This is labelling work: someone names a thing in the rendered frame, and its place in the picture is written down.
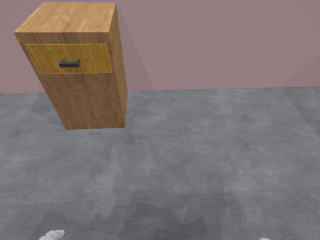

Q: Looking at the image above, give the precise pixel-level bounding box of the handle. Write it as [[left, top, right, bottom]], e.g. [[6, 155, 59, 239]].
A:
[[59, 59, 80, 68]]

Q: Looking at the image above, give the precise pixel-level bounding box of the left robot hand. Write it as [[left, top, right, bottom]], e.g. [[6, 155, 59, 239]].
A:
[[39, 229, 65, 240]]

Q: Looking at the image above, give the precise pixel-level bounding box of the drawer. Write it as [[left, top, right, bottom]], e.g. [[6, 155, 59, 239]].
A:
[[25, 43, 112, 74]]

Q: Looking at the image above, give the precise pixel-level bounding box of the cabinet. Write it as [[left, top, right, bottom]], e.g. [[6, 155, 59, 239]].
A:
[[13, 2, 128, 130]]

